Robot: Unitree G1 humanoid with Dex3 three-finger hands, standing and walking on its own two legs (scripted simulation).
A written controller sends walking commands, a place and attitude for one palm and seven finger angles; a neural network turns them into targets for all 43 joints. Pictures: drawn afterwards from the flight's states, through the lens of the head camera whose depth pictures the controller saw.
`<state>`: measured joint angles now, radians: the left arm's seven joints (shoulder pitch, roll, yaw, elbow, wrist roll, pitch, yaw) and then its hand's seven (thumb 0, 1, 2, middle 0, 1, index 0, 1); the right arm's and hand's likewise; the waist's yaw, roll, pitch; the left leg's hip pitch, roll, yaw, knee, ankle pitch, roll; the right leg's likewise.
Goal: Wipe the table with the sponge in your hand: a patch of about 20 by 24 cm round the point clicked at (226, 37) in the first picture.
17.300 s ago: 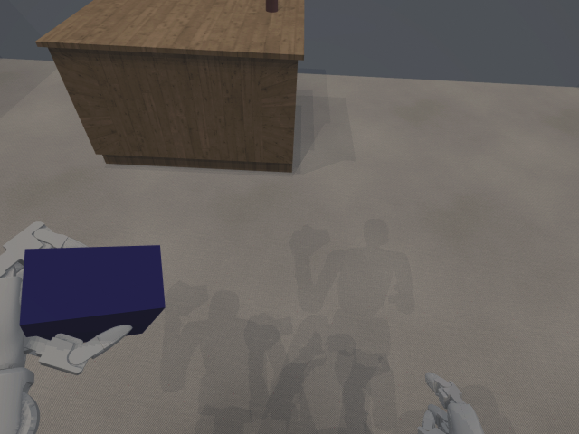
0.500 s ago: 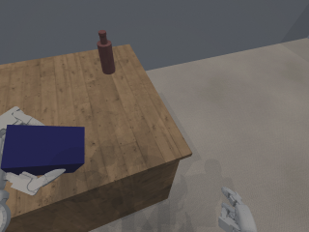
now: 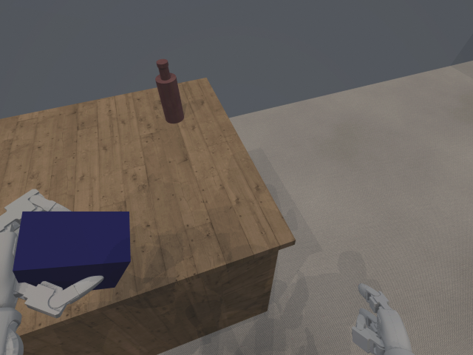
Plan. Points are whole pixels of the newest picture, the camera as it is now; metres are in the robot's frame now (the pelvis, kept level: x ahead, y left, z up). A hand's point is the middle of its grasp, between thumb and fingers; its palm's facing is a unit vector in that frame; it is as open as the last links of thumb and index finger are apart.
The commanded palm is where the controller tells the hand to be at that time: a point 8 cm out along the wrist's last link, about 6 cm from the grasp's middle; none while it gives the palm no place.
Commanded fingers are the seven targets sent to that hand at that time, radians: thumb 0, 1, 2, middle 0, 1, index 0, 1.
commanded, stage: come to a stop and stand still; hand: left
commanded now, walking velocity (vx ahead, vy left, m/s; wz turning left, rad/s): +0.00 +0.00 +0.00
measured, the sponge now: (91, 254) +0.22 +0.21 +0.13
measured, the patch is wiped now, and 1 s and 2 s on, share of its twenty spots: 0.00 0.00 0.00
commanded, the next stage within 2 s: look again from close up in 0.86 s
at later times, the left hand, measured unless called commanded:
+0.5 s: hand (1, 262) +0.19 +0.30 +0.15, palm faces +0.32 -0.88 -0.36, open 10.1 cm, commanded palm +0.14 +0.34 +0.17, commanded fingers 0.00 0.10 1.30 -1.20 -1.60 -1.20 -1.60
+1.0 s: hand out of the picture +0.21 +0.33 +0.17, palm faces +0.35 -0.81 -0.48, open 10.1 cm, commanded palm +0.14 +0.36 +0.17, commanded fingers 0.00 0.10 1.30 -1.20 -1.60 -1.20 -1.60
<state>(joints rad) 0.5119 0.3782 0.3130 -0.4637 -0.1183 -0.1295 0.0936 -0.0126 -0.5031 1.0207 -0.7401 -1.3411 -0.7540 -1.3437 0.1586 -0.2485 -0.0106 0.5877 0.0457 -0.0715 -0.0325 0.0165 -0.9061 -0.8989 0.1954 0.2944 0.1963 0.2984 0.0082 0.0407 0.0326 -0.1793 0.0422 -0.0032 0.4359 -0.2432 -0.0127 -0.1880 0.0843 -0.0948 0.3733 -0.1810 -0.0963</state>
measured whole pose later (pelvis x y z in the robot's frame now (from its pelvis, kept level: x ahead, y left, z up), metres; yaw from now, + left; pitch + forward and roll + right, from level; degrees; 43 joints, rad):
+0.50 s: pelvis -0.02 +0.06 +0.00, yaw -1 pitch -1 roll -1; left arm 0.48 0.38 0.31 -0.48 -0.08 -0.14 0.10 -0.01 -0.50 1.02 -0.74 -1.34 -0.75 -1.34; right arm 0.21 -0.21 0.03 0.57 0.03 -0.10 -0.03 0.02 -0.90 -0.90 0.20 0.29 0.20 0.30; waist 0.01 -0.01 0.03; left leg -0.18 -0.03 0.04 0.40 -0.20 0.05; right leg -0.19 0.01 -0.06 0.34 -0.13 -0.02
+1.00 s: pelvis -0.02 +0.08 +0.00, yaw +0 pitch -1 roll -1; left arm 0.32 0.45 0.36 -0.41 0.00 -0.19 0.05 -0.01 -0.50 1.02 -0.74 -1.34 -0.75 -1.34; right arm 0.21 -0.19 0.02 0.56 0.00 -0.13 -0.03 0.02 -0.90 -0.90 0.20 0.29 0.20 0.30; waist 0.06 -0.02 0.06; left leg -0.20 -0.06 0.05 0.44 -0.22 0.07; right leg -0.23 -0.02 -0.05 0.41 -0.16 0.01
